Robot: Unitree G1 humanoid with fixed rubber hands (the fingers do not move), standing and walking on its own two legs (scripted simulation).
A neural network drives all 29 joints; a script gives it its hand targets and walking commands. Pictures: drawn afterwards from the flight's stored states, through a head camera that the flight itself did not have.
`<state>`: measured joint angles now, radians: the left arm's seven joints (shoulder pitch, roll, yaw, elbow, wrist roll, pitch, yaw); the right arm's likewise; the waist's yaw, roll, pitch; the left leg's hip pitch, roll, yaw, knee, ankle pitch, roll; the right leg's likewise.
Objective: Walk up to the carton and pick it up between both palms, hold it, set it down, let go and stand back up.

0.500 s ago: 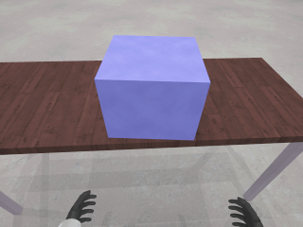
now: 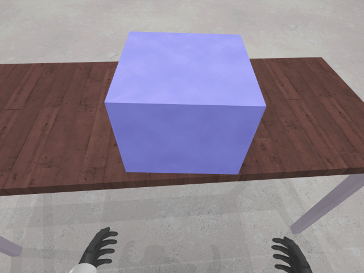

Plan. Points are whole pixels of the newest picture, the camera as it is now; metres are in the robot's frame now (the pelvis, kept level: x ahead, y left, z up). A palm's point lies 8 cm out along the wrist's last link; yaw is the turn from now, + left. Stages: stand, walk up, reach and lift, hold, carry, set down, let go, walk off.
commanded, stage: let go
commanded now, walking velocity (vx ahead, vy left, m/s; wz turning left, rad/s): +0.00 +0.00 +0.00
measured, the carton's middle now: (183, 102) +0.52 +0.05 +0.07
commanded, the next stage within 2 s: stand in 0.22 s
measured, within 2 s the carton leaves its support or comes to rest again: neither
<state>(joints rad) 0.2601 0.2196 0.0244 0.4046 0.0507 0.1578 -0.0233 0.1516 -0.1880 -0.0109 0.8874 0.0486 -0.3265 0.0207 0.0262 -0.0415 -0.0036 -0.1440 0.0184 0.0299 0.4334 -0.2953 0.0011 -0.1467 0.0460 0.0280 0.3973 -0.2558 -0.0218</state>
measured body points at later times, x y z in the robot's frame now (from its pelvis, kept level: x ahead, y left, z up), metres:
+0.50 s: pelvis -0.01 +0.01 +0.00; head +0.00 +0.02 +0.44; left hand +0.07 +0.25 -0.12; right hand +0.05 -0.23 -0.15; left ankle -0.04 +0.11 -0.74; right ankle -0.03 -0.11 -0.74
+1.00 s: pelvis -0.02 +0.03 +0.00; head -0.03 +0.04 +0.45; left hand -0.03 +0.25 -0.16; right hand -0.02 -0.20 -0.16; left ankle -0.04 +0.11 -0.74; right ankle -0.03 -0.11 -0.74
